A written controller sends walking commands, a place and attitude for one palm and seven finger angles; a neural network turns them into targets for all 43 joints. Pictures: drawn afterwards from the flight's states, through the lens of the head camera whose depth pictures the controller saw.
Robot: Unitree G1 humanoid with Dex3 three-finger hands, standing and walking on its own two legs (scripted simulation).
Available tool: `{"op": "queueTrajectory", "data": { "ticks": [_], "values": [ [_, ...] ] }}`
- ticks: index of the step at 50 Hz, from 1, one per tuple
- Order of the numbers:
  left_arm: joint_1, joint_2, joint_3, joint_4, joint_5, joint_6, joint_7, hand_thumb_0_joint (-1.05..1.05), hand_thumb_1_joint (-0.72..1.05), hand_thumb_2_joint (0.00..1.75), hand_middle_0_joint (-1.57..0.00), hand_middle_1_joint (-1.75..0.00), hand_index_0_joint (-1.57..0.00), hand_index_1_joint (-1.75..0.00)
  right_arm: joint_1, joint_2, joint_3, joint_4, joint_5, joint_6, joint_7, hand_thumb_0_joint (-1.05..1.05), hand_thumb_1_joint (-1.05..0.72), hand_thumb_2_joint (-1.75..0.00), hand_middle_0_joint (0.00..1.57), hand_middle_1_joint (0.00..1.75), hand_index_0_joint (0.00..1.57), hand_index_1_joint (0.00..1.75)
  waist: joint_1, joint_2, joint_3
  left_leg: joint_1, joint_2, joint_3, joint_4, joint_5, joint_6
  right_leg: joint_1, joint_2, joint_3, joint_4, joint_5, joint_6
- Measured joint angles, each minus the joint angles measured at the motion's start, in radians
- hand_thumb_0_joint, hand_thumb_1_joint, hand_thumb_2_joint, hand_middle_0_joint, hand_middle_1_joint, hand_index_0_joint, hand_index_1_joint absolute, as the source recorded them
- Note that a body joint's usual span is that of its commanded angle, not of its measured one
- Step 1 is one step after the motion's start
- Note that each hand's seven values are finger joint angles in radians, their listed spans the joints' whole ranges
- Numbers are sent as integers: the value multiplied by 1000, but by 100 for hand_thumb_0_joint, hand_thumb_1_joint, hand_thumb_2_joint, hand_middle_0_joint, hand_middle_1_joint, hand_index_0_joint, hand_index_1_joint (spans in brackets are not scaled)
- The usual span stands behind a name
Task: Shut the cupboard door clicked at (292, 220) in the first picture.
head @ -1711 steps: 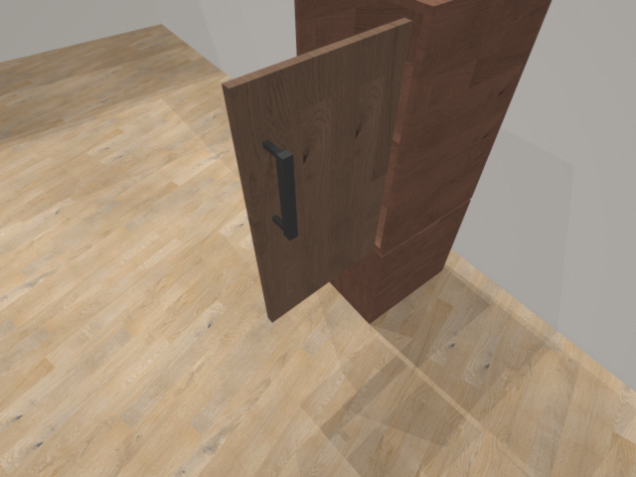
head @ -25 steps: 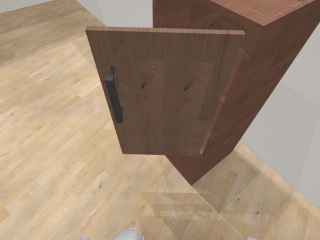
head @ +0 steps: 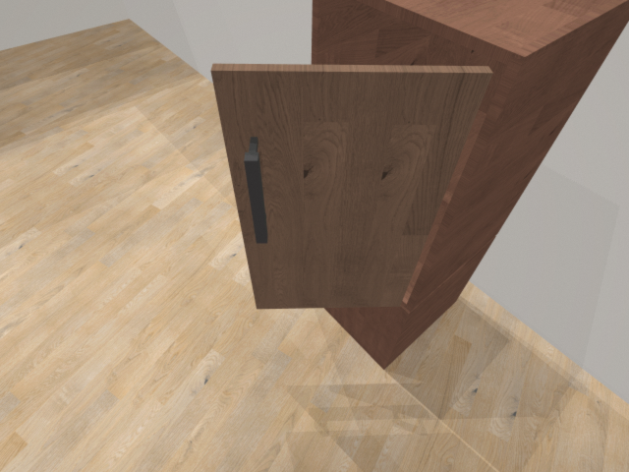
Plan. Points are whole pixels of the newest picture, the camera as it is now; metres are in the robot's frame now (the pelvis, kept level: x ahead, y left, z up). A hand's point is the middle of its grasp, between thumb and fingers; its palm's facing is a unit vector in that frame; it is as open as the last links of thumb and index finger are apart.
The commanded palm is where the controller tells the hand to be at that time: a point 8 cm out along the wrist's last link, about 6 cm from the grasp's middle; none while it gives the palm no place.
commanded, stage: come to a stop and stand still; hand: left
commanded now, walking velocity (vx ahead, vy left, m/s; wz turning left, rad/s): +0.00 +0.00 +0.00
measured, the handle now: (258, 193) +0.49 +0.12 +0.06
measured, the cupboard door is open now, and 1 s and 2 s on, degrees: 51 51 51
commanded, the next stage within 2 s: look again from close up in 0.38 s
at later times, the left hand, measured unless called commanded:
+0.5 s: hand out of the picture -0.05 +0.14 -0.18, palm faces +0.01 -0.99 -0.14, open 7.3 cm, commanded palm none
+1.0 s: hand out of the picture +0.01 +0.21 -0.17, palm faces +0.03 -0.96 -0.27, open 7.4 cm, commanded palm none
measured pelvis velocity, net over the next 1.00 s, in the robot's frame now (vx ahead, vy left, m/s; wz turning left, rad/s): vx -0.04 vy -0.01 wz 0.02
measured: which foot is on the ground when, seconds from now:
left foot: down 0.00-1.00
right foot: down 0.00-1.00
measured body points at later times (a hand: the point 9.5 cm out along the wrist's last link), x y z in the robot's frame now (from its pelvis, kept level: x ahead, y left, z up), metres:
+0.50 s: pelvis -0.02 -0.01 +0.00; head -0.01 +0.00 +0.45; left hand -0.05 +0.19 -0.17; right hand -0.06 -0.23 -0.15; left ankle +0.03 +0.07 -0.74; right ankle -0.06 -0.14 -0.74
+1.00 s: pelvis -0.04 -0.01 -0.01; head -0.04 +0.01 +0.44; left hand +0.01 +0.26 -0.15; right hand +0.08 -0.26 -0.13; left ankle +0.03 +0.07 -0.74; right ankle -0.06 -0.14 -0.74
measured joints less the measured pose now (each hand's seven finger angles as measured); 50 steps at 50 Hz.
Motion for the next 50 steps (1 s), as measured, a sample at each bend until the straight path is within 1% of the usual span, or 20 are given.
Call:
{"op": "queueTrajectory", "data": {
  "ticks": [2,4,11,18,24,26,28,32,36,43,50],
  "values": [
    [2,-14,-7,8,0,-8,0,0,91,90,-20,-30,-20,-30,16,-6,2,17,-2,-5,2,0,-92,-90,20,30,20,30,-10,11,-4,13,-1,-3,-20,16,-1,8,0,-3,-8,16,0],
    [5,-21,-12,14,-2,-14,3,0,91,90,-20,-30,-20,-30,35,-4,6,38,-3,-7,4,0,-92,-90,20,30,20,30,-14,11,-11,28,-1,-5,-34,25,-2,19,0,-4,-15,22,-2],
    [12,-23,-15,23,0,-13,8,1,92,90,-20,-30,-20,-30,91,17,16,84,-7,2,7,0,-91,-90,20,30,20,30,-20,-18,-24,49,8,-8,-57,45,-13,32,10,-6,-22,34,-13],
    [35,-37,-15,32,-2,-16,4,0,91,90,-20,-30,-20,-30,122,28,14,97,-10,5,2,0,-90,-90,20,30,20,30,-19,-25,-16,32,15,-14,-63,60,-19,15,18,-11,-25,47,-18],
    [62,-51,-16,49,-4,-18,5,0,91,90,-20,-30,-20,-30,124,37,14,98,-9,-1,-2,0,-90,-90,20,30,20,30,-15,-22,-11,26,16,-18,-62,62,-20,11,20,-15,-25,48,-21],
    [70,-43,-31,21,4,-21,-2,0,91,90,-20,-30,-20,-30,126,34,13,58,-15,-4,8,0,-90,-90,20,30,20,30,-22,-17,-2,0,14,-29,-33,55,-19,-8,19,-28,1,37,-24],
    [69,-35,-30,-3,8,-32,1,0,91,90,-20,-30,-21,-30,114,25,4,29,-17,-15,9,0,-90,-90,20,30,20,30,-23,-2,6,-37,16,-42,20,35,-18,-33,22,-42,38,19,-25],
    [74,-15,-21,-34,8,-41,12,0,90,90,-20,-30,-21,-30,79,-2,-7,-13,-20,-15,6,0,-90,-90,20,30,20,30,-17,24,-13,-79,23,-54,101,-6,-18,-55,29,-53,83,-8,-25],
    [66,9,-10,-56,9,-39,17,0,90,90,-20,-30,-20,-30,33,-22,-11,-46,-18,-20,7,0,-90,-90,20,30,20,30,-6,27,-31,-81,27,-47,141,-33,-15,-56,31,-46,117,-28,-24],
    [23,49,-5,-103,12,-38,12,0,91,90,-20,-30,-20,-30,-51,-56,-7,-84,-16,-25,12,0,-90,-90,20,30,20,30,14,22,-31,-66,27,-34,136,-26,-9,-51,29,-33,126,-24,-18],
    [-6,87,-6,-122,15,-36,-1,0,90,90,-20,-30,-20,-30,-88,-87,-1,-93,-17,-19,24,0,-90,-90,20,30,20,30,15,8,-21,-60,24,-33,93,10,-5,-50,27,-33,91,9,-13]
  ]
}}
